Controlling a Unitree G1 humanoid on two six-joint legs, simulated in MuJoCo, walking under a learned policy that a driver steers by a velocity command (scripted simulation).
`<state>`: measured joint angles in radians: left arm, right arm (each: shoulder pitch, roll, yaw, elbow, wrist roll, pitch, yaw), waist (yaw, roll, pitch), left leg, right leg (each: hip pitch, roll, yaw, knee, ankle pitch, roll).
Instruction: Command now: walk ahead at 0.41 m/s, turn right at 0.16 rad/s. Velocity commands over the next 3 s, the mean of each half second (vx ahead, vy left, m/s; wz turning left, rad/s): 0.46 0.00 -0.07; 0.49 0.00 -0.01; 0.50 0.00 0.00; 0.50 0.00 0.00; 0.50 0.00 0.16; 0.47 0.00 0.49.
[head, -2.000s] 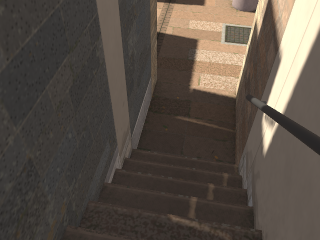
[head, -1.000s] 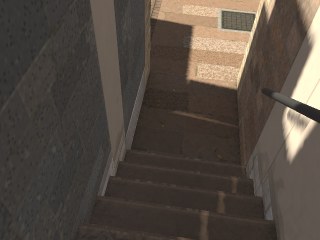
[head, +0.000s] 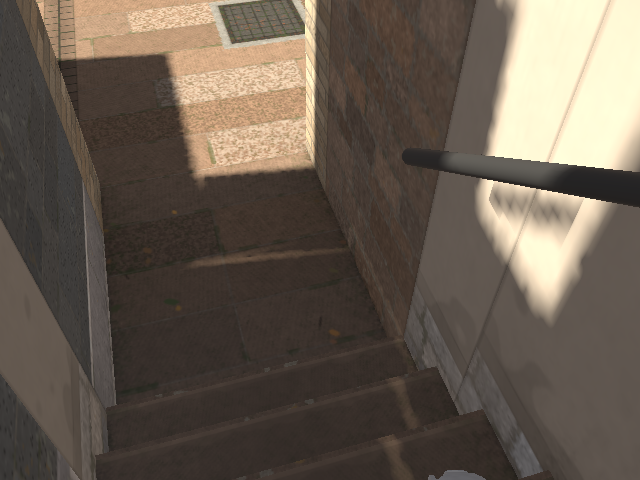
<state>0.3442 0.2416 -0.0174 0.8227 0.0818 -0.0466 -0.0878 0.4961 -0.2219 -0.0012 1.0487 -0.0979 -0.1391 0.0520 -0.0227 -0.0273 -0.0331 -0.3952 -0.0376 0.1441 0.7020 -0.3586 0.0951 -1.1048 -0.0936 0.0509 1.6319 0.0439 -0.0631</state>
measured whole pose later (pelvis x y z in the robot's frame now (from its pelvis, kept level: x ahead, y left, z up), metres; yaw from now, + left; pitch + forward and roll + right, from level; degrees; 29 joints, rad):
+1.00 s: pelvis +0.39 +0.05 -0.22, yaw +2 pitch -2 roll -1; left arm 0.08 0.21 0.05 0.96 0.03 0.00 -0.01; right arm 0.57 -0.14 -0.01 1.03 0.01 -0.06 -0.03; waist -0.06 -0.03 -0.01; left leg -0.21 -0.13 0.03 0.92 -0.68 0.14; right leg -0.69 -0.03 0.03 0.81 0.42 -0.05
